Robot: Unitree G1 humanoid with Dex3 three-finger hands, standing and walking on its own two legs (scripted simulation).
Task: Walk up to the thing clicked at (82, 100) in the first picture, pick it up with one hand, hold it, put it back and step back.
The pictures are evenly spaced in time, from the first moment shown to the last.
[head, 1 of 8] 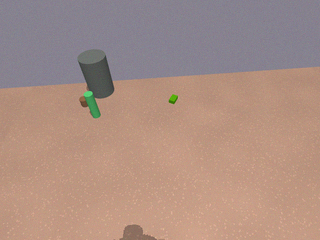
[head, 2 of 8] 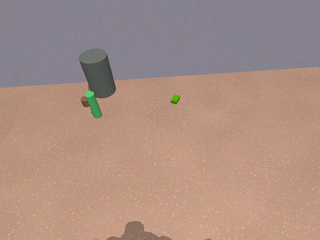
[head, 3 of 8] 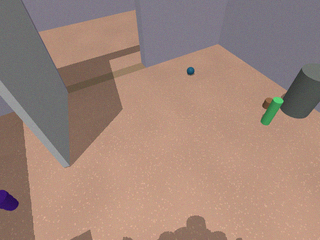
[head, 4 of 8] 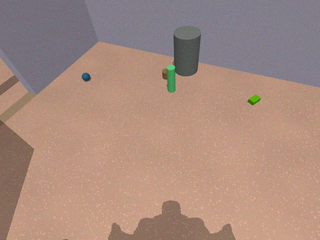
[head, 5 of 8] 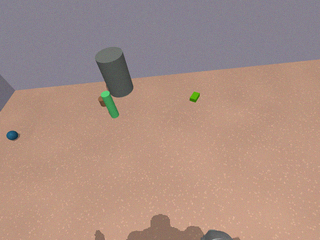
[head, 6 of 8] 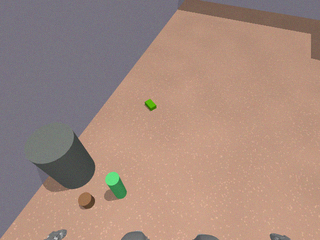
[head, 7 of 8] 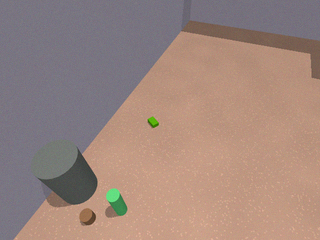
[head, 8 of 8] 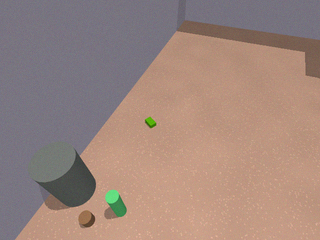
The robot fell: no
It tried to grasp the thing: no
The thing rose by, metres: 0.00
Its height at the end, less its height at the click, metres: +0.00
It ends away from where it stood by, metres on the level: 0.00
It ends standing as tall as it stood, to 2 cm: yes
